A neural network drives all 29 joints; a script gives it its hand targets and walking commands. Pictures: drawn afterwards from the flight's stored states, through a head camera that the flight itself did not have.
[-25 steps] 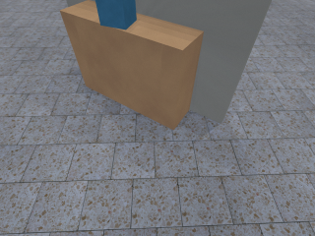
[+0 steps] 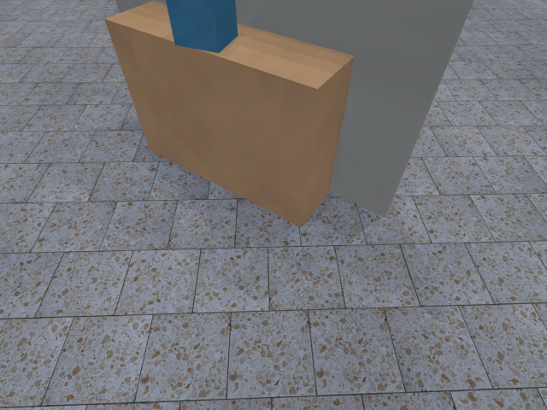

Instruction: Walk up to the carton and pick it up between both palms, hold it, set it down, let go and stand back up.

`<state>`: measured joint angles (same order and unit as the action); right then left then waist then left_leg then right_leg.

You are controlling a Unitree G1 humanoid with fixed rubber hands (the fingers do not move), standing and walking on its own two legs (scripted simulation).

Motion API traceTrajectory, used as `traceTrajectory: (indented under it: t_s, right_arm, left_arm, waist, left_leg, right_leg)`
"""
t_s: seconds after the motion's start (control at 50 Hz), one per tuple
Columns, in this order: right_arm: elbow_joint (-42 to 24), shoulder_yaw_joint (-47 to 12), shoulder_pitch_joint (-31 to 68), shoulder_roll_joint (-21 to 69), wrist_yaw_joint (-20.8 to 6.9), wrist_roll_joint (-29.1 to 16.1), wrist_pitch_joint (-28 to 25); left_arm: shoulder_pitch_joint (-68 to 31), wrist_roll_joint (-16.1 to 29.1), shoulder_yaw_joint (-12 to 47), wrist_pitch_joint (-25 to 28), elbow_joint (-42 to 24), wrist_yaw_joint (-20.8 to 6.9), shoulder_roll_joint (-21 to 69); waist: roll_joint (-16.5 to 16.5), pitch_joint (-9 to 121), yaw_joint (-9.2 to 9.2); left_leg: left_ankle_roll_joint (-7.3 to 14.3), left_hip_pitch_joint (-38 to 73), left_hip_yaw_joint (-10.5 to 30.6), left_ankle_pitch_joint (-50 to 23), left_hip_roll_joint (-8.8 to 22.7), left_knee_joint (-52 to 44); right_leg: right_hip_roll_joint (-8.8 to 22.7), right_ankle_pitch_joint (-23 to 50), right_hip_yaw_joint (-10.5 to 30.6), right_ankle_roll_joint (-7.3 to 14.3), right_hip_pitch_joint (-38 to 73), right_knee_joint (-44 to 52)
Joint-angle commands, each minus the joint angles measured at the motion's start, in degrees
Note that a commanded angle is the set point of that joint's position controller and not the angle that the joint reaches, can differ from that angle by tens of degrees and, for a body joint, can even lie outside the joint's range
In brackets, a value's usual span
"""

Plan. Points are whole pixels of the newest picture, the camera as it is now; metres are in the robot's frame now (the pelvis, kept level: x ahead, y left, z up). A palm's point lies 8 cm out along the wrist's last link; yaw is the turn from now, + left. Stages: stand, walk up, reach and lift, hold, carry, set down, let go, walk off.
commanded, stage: stand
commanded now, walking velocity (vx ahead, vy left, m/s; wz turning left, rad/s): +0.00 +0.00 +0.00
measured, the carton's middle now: (203, 12) +1.39 +0.22 +0.03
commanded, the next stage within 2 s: walk up in 0.72 s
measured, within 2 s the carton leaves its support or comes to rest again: neither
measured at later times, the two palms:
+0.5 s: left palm out of the picture +0.04 +0.26 -0.12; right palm out of the picture +0.03 -0.25 -0.12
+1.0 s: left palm out of the picture +0.03 +0.27 -0.12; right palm out of the picture +0.03 -0.25 -0.12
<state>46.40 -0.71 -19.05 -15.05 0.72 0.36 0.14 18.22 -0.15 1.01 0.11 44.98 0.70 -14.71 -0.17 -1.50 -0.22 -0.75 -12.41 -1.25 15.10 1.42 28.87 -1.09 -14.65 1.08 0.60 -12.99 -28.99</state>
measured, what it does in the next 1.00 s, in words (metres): stands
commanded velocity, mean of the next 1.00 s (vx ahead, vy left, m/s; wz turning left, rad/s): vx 0.00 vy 0.00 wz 0.00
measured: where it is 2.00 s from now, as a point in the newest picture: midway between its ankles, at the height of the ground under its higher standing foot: (245, 350)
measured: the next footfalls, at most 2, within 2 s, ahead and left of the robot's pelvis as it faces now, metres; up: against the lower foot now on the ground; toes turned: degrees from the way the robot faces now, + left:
right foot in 1.60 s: +0.41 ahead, -0.04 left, +0.00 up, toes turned -1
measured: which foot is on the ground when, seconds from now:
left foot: down 0.00-1.00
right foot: down 0.00-1.00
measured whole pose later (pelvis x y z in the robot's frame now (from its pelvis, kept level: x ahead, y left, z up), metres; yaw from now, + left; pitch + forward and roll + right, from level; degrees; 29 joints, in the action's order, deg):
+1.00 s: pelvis +0.01 +0.01 +0.00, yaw +1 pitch -1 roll +0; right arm 49.6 1.3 -22.7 -14.4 -0.2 1.8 -0.3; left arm 21.0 -2.3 -0.9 0.6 49.4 -0.1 -14.0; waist -0.4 0.6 -0.2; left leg 2.0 -13.5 -0.3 27.8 0.4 32.8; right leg -0.5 -26.8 0.4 2.2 -12.9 -31.4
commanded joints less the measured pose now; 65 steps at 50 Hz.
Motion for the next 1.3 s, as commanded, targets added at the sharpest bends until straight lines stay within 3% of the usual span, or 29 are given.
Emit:
traceTrajectory:
  t_s: [0.0,0.88,0.9,0.92,0.94,0.96,0.98,1.0,1.02,1.04,1.06,1.1,1.12,1.14,1.16,1.18,1.2,1.22,1.24,1.28]
  right_arm:
    - [-3.32,2.1,-2.24,-7.0,0.44,-0.05,-1.11]
    - [1.14,2.18,-3.59,-6.44,0.93,-0.28,-1.18]
    - [0.72,4.45,-8.39,-7.46,-0.25,1.94,-1.47]
    - [0.55,5.0,-7.15,-8.4,-0.61,2.21,-1.3]
    - [-0.42,5.17,-5.33,-7.57,-1.02,2.17,-1.32]
    - [-1.31,4.71,-3.69,-5.38,-1.4,1.98,-1.63]
    - [-2.34,4.35,-2.21,-3.75,-1.79,1.95,-2.1]
    - [-3.35,4.16,-1.51,-2.97,-2.1,2.12,-2.32]
    - [-3.98,4.72,-1.68,-4.21,-2.16,2.68,-2.23]
    - [-4.77,5.65,-0.56,-5.66,-2.31,2.59,-2.18]
    - [-5.17,6.26,-1.25,-5.63,-2.58,2.39,-2.22]
    - [-3.49,6.37,-9.49,-3.12,-3.13,1.34,-2.79]
    - [-1.46,6.6,-16.08,-2.05,-3.01,1.15,-3.4]
    - [0.84,7.6,-22.23,-3.41,-2.22,1.58,-3.92]
    - [1.95,8.7,-26.91,-7.5,-1.09,2.93,-3.99]
    - [-0.12,8.36,-24.4,-11.36,0.0,4.25,-3.93]
    - [0.18,8.3,-21.87,-11.57,0.7,3.76,-3.38]
    - [-0.45,7.44,-18.0,-10.12,0.85,3.21,-3.24]
    - [-1.4,6.79,-14.88,-9.43,0.82,3.05,-3.45]
    - [-1.46,5.7,-12.33,-7.22,0.78,2.35,-4.15]
  left_arm:
    - [1.42,-0.01,-2.47,1.11,-3.45,0.45,-7.46]
    - [2.85,-0.01,-2.14,0.9,2.87,0.96,-6.6]
    - [6.24,-3.11,-4.69,1.5,1.45,-0.14,-7.94]
    - [5.43,-3.49,-5.46,1.44,1.26,-0.4,-9.27]
    - [6.11,-2.98,-5.76,1.5,1.24,-0.71,-8.66]
    - [6.99,-2.51,-5.5,1.86,1.62,-0.94,-7.64]
    - [8.98,-2.5,-5.89,2.37,2.3,-0.98,-8.47]
    - [9.77,-2.95,-6.6,2.55,3.05,-0.78,-11.31]
    - [8.09,-3.36,-7.32,2.4,2.94,-0.33,-13.44]
    - [7.8,-3.21,-7.24,2.27,3.12,-0.22,-12.64]
    - [6.1,-3.09,-6.94,2.04,3.29,-0.25,-12.26]
    - [-1.04,-2.64,-6.27,1.66,2.09,-0.51,-11.38]
    - [-5.3,-2.22,-5.87,1.45,1.21,-0.84,-10.66]
    - [-6.44,-1.96,-5.03,1.2,0.43,-1.08,-8.16]
    - [-4.41,-1.66,-3.1,1.28,-0.37,-1.48,-2.47]
    - [-1.95,-1.77,-2.91,1.06,-2.39,-1.56,-1.08]
    - [-3.6,-2.68,-4.08,0.2,-3.31,-1.56,-5.64]
    - [-3.17,-2.6,-4.55,-0.16,-3.16,-1.99,-6.99]
    - [-1.49,-2.47,-4.69,0.09,-2.53,-2.45,-6.89]
    - [1.55,-2.26,-4.48,0.88,-1.51,-3.13,-5.97]
  waist:
    - [0.4,-0.46,0.04]
    - [0.1,-1.51,0.16]
    - [-0.16,6.12,-0.12]
    - [0.32,-1.31,0.27]
    - [0.68,-6.83,1.04]
    - [2.24,-9.08,1.68]
    - [4.89,-8.86,3.0]
    - [8.58,-6.83,3.76]
    - [9.48,-5.62,3.68]
    - [7.73,-5.5,3.95]
    - [6.86,-6.51,2.95]
    - [6.97,-5.99,-1.83]
    - [5.38,-4.36,-5.41]
    - [-0.72,-1.89,-8.35]
    - [-13.44,0.6,-10.11]
    - [-11.74,-2.9,-7.27]
    - [-3.43,-8.16,-6.09]
    - [-1.66,-12.43,-3.81]
    - [-1.79,-13.89,-2.79]
    - [-5.2,-10.71,-0.71]
  left_leg:
    - [1.73,0.57,4.92,-4.39,4.02,-5.04]
    - [1.94,0.05,5.63,-3.89,4.15,-7.74]
    - [4.65,0.17,6.59,26.58,2.19,-3.43]
    - [5.5,-7.75,8.67,32.16,3.08,-3.11]
    - [5.74,-12.11,9.73,30.75,3.94,-1.63]
    - [5.01,-15.71,8.54,24.19,3.65,1.01]
    - [2.85,-19.74,3.39,15.21,1.54,5.26]
    - [1.12,-21.94,-2.11,7.57,-0.5,10.09]
    - [1.31,-21.03,0.45,10.58,2.27,12.55]
    - [1.31,-18.41,1.74,14.17,2.48,13.68]
    - [1.67,-14.84,2.23,15.37,2.57,13.18]
    - [2.5,-3.57,0.0,8.29,1.57,5.92]
    - [2.7,8.52,-2.95,1.93,-0.66,0.11]
    - [2.78,20.78,-2.64,1.63,-2.44,-2.26]
    - [5.31,27.76,14.36,15.55,7.58,-9.41]
    - [9.75,21.68,38.49,33.95,19.81,-19.6]
    - [13.82,11.37,41.71,41.34,23.48,-22.41]
    - [13.85,6.98,37.72,37.67,21.82,-22.38]
    - [12.44,5.29,31.01,30.62,19.37,-21.85]
    - [8.59,3.7,18.86,16.27,14.33,-21.3]
  right_leg:
    - [5.62,5.1,6.01,0.98,-1.93,6.4]
    - [5.78,4.98,5.28,0.3,-0.3,7.33]
    - [4.48,-25.93,5.37,3.07,2.75,4.0]
    - [5.8,-33.06,8.46,4.34,-1.51,4.15]
    - [8.38,-34.05,11.73,5.7,-4.48,5.43]
    - [10.9,-31.74,14.9,7.12,-2.66,7.87]
    - [14.05,-30.47,18.67,9.11,3.43,12.84]
    - [19.19,-30.9,23.98,12.18,9.27,18.62]
    - [22.21,-29.21,26.16,14.26,9.11,19.96]
    - [22.45,-30.48,25.41,14.21,4.89,20.97]
    - [21.49,-31.16,23.05,13.27,0.39,20.76]
    - [16.29,-27.61,13.84,9.77,-5.47,16.42]
    - [11.73,-26.42,7.17,7.46,-12.15,10.42]
    - [6.48,-25.77,1.01,4.88,-20.24,-1.26]
    - [0.27,-21.1,-7.05,1.33,-29.12,-21.88]
    - [-0.63,-18.85,-2.58,-0.09,-34.88,-29.87]
    - [4.68,-16.98,2.02,0.13,-33.33,-33.22]
    - [6.11,-11.65,2.34,-0.26,-33.98,-35.7]
    - [6.83,-7.56,1.97,-0.4,-33.21,-34.55]
    - [7.29,-1.56,2.4,-1.28,-27.3,-30.7]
